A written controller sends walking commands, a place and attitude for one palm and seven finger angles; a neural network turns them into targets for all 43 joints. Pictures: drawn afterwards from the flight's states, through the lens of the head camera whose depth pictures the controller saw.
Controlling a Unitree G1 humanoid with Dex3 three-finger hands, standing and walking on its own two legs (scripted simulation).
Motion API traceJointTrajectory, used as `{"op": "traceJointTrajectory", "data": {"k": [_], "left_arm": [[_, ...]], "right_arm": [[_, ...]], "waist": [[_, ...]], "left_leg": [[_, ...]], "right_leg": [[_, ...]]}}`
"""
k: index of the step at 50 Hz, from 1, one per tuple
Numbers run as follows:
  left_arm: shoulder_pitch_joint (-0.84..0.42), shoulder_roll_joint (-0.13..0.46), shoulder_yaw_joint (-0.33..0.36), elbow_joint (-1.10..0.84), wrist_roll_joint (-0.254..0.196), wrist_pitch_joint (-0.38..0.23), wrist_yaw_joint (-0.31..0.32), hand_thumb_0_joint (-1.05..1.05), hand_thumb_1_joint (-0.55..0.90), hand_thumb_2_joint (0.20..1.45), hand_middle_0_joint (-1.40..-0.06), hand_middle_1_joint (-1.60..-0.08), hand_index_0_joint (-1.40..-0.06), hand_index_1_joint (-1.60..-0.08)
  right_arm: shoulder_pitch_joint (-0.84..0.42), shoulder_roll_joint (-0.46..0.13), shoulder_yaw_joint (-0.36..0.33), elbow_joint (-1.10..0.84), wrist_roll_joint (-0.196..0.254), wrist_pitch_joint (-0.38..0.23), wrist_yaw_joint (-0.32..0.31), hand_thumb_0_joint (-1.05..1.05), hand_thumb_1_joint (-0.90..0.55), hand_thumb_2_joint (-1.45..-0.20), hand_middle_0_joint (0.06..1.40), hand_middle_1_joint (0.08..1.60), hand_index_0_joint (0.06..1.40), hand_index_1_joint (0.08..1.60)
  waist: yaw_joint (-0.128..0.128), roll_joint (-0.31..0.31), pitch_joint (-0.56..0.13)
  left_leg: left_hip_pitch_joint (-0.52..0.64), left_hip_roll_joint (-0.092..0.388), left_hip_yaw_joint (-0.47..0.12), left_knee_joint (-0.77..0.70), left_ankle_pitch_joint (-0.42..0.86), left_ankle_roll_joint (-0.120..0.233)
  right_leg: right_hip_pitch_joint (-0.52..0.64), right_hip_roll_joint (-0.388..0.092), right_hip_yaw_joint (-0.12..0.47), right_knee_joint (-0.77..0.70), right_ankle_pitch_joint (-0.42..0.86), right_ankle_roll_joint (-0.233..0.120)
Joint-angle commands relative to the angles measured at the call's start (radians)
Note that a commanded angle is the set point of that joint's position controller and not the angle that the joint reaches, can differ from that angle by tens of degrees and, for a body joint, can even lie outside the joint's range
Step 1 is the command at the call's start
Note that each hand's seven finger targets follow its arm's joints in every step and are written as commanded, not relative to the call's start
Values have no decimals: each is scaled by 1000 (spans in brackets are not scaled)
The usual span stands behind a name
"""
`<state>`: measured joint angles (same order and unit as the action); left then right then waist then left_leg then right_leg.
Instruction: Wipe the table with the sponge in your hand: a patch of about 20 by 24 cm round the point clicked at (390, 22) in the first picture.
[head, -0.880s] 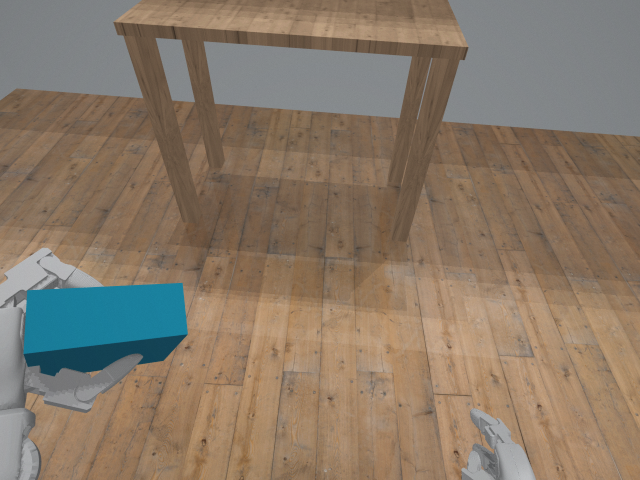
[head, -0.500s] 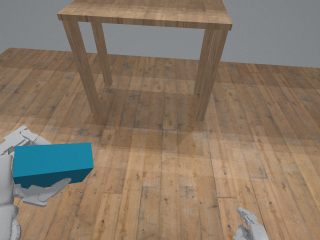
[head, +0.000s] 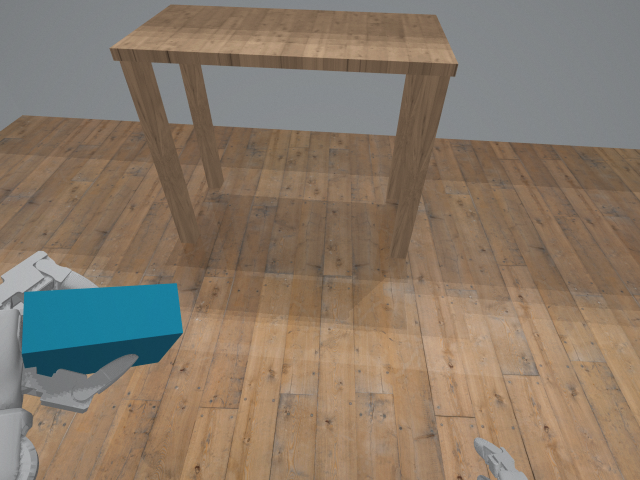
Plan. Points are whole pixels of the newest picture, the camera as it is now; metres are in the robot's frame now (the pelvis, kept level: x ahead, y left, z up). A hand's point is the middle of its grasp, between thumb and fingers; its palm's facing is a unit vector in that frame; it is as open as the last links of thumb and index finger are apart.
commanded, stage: walk to a spot facing it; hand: left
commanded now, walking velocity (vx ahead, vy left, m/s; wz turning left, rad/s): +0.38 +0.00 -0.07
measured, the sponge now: (125, 330) +0.22 +0.21 +0.15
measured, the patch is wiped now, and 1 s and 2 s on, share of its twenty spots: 0.00 0.00 0.00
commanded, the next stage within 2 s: turn to face it in 1.32 s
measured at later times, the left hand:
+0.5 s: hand (165, 206) +0.37 +0.21 +0.18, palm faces +0.31 -0.84 -0.45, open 9.4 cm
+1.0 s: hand (223, 136) +0.53 +0.17 +0.19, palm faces +0.39 -0.79 -0.48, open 9.4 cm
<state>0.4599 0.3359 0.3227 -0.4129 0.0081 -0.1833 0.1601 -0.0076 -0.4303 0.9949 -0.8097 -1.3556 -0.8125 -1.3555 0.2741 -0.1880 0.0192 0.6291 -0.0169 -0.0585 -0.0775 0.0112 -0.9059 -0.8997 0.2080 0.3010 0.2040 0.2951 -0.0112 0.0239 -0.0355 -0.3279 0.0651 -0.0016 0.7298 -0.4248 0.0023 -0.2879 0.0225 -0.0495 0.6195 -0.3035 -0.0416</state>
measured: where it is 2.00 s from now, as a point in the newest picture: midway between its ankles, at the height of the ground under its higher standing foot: (365, 414)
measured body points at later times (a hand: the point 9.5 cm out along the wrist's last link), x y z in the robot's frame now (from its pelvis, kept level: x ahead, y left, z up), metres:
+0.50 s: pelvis +0.14 -0.01 +0.01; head +0.16 -0.01 +0.46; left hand +0.35 +0.25 +0.21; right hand +0.28 -0.22 -0.08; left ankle +0.09 +0.14 -0.72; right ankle +0.19 -0.13 -0.69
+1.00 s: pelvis +0.31 -0.06 +0.01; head +0.34 -0.07 +0.46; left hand +0.50 +0.21 +0.22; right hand +0.46 -0.33 -0.08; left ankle +0.43 +0.07 -0.69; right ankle +0.24 -0.12 -0.72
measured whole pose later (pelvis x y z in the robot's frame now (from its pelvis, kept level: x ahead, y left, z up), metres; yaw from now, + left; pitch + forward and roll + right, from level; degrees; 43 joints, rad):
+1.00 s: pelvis +0.31 -0.06 +0.01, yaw +0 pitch +0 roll +2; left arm 0.52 0.40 0.39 -0.54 -0.02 -0.23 0.16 -0.01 -0.43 1.00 -0.81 -1.36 -0.81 -1.36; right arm 0.23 -0.25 -0.05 0.58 0.00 -0.01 -0.06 0.01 -0.91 -0.90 0.20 0.30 0.20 0.29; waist 0.00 -0.03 0.07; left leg -0.52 0.10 0.18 0.72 -0.24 0.00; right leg -0.09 -0.06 -0.25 0.49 -0.40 -0.05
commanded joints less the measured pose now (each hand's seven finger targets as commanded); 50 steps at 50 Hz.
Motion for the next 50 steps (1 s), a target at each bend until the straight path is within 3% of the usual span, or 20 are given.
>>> {"op": "traceJointTrajectory", "data": {"k": [1, 4, 6, 9, 10, 11, 12, 14, 16, 20, 24, 27, 28, 29, 30, 31, 33, 36, 38, 50], "left_arm": [[-190, 200, 104, -231, -2, -84, 21, 0, 100, 1300, -1200, -1600, -1200, -1600], [-141, 219, 129, -263, -2, -103, 18, 0, 100, 1300, -1200, -1600, -1200, -1600], [-142, 224, 147, -300, -9, -112, 21, 0, 100, 1300, -1200, -1600, -1200, -1600], [-97, 189, 136, -309, -25, -107, 30, 0, 100, 1300, -1200, -1600, -1200, -1600], [-92, 181, 134, -330, -30, -113, 32, 0, 100, 1300, -1200, -1600, -1200, -1600], [-51, 147, 111, -343, -35, -114, 30, 0, 100, 1300, -1200, -1600, -1200, -1600], [-71, 167, 113, -381, -31, -122, 36, 0, 100, 1300, -1200, -1600, -1200, -1600], [-106, 204, 131, -313, -16, -108, 24, 0, 100, 1300, -1200, -1600, -1200, -1600], [-135, 171, 98, -353, -13, -98, 17, 0, 100, 1300, -1200, -1600, -1200, -1600], [-45, 153, 103, -332, -14, -81, 11, 0, 100, 1300, -1200, -1600, -1200, -1600], [-43, 185, 145, -285, -23, -77, 5, 0, 100, 1300, -1200, -1600, -1200, -1600], [-49, 195, 159, -259, -27, -66, 2, 0, 100, 1300, -1200, -1600, -1200, -1600], [-50, 207, 163, -255, -23, -60, 2, 0, 100, 1300, -1200, -1600, -1200, -1600], [-72, 251, 190, -271, -12, -59, 7, 0, 100, 1300, -1200, -1600, -1200, -1600], [-61, 286, 241, -274, -25, -61, 14, 0, 100, 1300, -1200, -1600, -1200, -1600], [-86, 256, 221, -279, -31, -71, 7, 0, 100, 1300, -1200, -1600, -1200, -1600], [14, 273, 244, -298, -34, -89, 3, 0, 100, 1300, -1200, -1600, -1200, -1600], [20, 254, 236, -358, -25, -114, 3, 0, 100, 1300, -1200, -1600, -1200, -1600], [8, 241, 223, -363, -31, -117, 5, 0, 100, 1300, -1200, -1600, -1200, -1600], [-46, 206, 165, -301, -30, -92, 39, 0, 100, 1300, -1200, -1600, -1200, -1600]], "right_arm": [[-171, -131, -48, -157, 7, -62, -1, 0, -900, -900, 200, 300, 200, 300], [-154, -105, -30, -150, 1, -45, 1, 0, -900, -900, 200, 300, 200, 300], [-168, -95, -31, -165, 0, -44, 0, 0, -900, -900, 200, 300, 200, 300], [-133, -101, -42, -176, -1, -50, -13, 0, -900, -900, 200, 300, 200, 300], [-115, -119, -56, -180, 5, -54, -20, 0, -900, -900, 200, 300, 200, 300], [-116, -150, -70, -190, 7, -54, -19, 0, -900, -900, 200, 300, 200, 300], [-117, -133, -60, -196, 12, -53, -10, 0, -900, -900, 200, 300, 200, 300], [-129, -122, -54, -161, -1, -61, -2, 0, -900, -900, 200, 300, 200, 300], [-118, -126, -65, -151, 14, -73, 8, 0, -900, -900, 200, 300, 200, 300], [-114, -123, -63, -157, 13, -82, 11, 0, -900, -900, 200, 300, 200, 300], [-130, -115, -57, -166, 5, -80, 7, 0, -900, -900, 200, 300, 200, 300], [-140, -107, -58, -163, 15, -65, 1, 0, -900, -900, 200, 300, 200, 300], [-143, -94, -61, -161, 22, -61, 3, 0, -900, -900, 200, 300, 200, 300], [-140, -69, -62, -167, 25, -52, 7, 0, -900, -900, 200, 300, 200, 300], [-182, -82, -55, -190, 20, -55, 10, 0, -900, -900, 200, 300, 200, 300], [-178, -96, -61, -174, 17, -51, 20, 0, -900, -900, 200, 300, 200, 300], [-181, -99, -60, -147, 16, -38, 30, 0, -900, -900, 200, 300, 200, 300], [-198, -90, -53, -136, 14, -3, 34, 0, -900, -900, 200, 300, 200, 300], [-176, -109, -66, -144, 12, 2, 34, 0, -900, -900, 200, 300, 200, 300], [-110, -93, -75, -207, 16, -15, 8, 0, -900, -900, 200, 300, 200, 300]], "waist": [[11, -166, 67], [13, -125, 32], [19, -155, -17], [6, -44, -81], [-7, 52, -108], [-11, 263, -141], [-13, 325, -118], [-22, 227, -19], [-13, 149, 5], [3, 206, 10], [-3, 209, 26], [22, 135, -71], [36, 18, -109], [29, -248, -162], [42, -338, -164], [24, -232, -154], [22, -101, -95], [6, -78, -95], [-6, -86, -60], [28, -153, -29]], "left_leg": [[-398, 4, 10, 338, -79, -8], [-213, 41, 48, 133, -1, -3], [-82, 28, 97, -46, 40, 1], [170, -25, 184, -267, 199, 1], [319, 31, 107, -317, 206, 30], [473, 223, -162, -364, 205, 101], [507, 382, -379, -420, 342, 205], [346, 414, -387, -469, 217, 240], [350, 362, -231, -440, 281, 211], [244, 267, 27, -454, 321, 140], [190, 263, 96, -423, 384, 118], [119, 196, 181, -123, 421, 87], [46, 150, 203, 82, 357, 70], [-177, 45, 222, 386, 85, 34], [-355, -30, 99, 587, -154, 15], [-355, 12, -14, 658, -95, 11], [-415, 60, -31, 709, 6, -14], [-400, 75, -5, 660, 99, -36], [-400, 88, 17, 555, 160, -40], [-81, -33, 259, -124, 207, 15]], "right_leg": [[178, -404, 621, -424, -278, -230], [103, -312, 331, -340, 7, -178], [109, -271, 220, -284, 72, -150], [74, -168, 133, -137, 84, -78], [-21, -128, 108, 27, 134, -41], [-208, -47, 19, 246, -42, 15], [-357, -14, -4, 445, -287, 38], [-425, -101, 61, 574, -231, 40], [-453, -125, 35, 525, -168, 51], [-301, -114, -75, 310, -38, 64], [-140, -74, -156, 84, 16, 63], [161, -14, -211, -79, 95, 51], [261, -69, -116, -127, 87, 21], [404, -296, 257, -192, 135, -80], [426, -448, 567, -291, 223, -157], [380, -464, 551, -317, 101, -142], [325, -451, 432, -293, 123, -157], [245, -376, 159, -284, 258, -115], [201, -369, 87, -312, 304, -113], [260, -334, -72, -151, 615, -77]]}}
